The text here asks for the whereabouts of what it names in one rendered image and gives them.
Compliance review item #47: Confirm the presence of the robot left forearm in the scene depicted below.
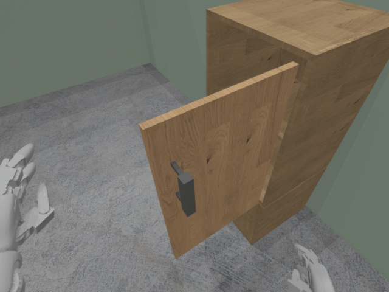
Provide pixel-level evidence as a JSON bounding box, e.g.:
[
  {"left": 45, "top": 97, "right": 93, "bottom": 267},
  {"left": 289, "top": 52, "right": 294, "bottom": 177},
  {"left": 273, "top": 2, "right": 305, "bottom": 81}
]
[{"left": 0, "top": 251, "right": 26, "bottom": 292}]

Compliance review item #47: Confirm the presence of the handle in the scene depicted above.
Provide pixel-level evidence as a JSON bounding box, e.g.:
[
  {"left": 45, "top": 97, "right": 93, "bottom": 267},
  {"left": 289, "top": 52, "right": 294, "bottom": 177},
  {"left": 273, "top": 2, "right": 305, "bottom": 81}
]
[{"left": 171, "top": 161, "right": 196, "bottom": 217}]

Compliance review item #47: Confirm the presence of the right robot hand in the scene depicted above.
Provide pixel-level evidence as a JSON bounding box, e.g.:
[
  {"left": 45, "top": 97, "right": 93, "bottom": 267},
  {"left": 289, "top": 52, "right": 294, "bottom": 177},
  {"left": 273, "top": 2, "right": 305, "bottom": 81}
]
[{"left": 288, "top": 243, "right": 335, "bottom": 292}]

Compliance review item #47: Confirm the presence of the cupboard door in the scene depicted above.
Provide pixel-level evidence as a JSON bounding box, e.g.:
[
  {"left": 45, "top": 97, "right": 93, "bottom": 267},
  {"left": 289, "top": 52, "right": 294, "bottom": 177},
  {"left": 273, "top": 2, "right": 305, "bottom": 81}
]
[{"left": 139, "top": 61, "right": 299, "bottom": 259}]

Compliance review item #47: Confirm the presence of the left robot hand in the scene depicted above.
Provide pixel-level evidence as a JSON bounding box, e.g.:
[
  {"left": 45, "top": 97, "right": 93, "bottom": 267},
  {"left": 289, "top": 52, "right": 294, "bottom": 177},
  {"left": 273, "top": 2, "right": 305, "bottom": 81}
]
[{"left": 0, "top": 143, "right": 54, "bottom": 252}]

